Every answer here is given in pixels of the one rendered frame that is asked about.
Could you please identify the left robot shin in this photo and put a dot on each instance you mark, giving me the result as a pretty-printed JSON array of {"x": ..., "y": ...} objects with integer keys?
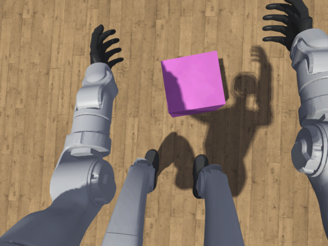
[{"x": 141, "y": 160}]

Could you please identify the robot left thigh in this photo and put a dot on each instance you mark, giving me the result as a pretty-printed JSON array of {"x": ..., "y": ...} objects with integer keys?
[{"x": 126, "y": 225}]

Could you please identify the robot left forearm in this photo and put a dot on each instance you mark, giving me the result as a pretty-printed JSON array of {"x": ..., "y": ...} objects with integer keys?
[{"x": 92, "y": 117}]

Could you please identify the robot left hand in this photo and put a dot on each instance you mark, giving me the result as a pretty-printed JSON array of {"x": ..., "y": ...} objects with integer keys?
[{"x": 98, "y": 52}]

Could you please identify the robot left upper arm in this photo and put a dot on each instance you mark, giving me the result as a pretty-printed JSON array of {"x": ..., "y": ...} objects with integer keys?
[{"x": 79, "y": 189}]

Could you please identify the robot right forearm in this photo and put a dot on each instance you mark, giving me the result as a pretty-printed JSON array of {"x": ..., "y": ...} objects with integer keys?
[{"x": 309, "y": 55}]

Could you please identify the carton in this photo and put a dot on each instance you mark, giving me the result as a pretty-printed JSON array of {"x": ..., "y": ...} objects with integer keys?
[{"x": 193, "y": 84}]

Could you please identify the robot right upper arm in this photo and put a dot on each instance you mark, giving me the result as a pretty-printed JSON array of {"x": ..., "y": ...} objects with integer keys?
[{"x": 310, "y": 156}]

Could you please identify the robot right hand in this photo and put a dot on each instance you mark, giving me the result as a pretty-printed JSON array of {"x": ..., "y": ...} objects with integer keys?
[{"x": 297, "y": 20}]

